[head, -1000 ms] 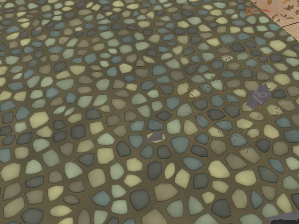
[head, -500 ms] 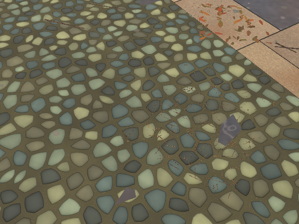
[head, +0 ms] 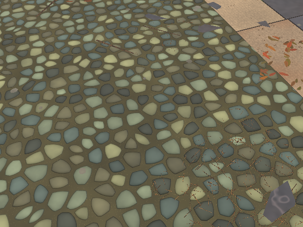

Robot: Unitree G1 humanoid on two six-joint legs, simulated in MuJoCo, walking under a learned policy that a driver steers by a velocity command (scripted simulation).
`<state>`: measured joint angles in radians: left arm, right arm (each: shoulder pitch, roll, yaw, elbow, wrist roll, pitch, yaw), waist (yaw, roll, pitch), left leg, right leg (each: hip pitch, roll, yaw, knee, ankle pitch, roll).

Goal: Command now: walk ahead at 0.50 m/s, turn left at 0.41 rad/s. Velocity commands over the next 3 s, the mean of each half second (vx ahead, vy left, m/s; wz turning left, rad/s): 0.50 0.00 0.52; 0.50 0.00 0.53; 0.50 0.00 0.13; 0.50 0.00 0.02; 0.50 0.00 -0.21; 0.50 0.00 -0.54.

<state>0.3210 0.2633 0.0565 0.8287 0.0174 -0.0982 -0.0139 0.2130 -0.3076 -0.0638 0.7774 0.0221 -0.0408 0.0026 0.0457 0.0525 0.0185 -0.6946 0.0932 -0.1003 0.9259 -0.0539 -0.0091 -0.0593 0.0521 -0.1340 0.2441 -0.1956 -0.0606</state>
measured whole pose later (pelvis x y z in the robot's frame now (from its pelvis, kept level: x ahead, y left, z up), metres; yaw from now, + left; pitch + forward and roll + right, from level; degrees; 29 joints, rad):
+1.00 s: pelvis +0.55 +0.10 +0.00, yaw +33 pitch +1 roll -1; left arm 0.33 0.27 0.06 0.84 0.00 -0.10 -0.02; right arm 0.20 -0.31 -0.07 0.65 0.02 -0.02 0.00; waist 0.07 0.05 0.02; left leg -0.64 0.07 -0.08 0.95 -0.21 0.00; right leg -0.12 0.02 -0.09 0.30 -0.20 -0.03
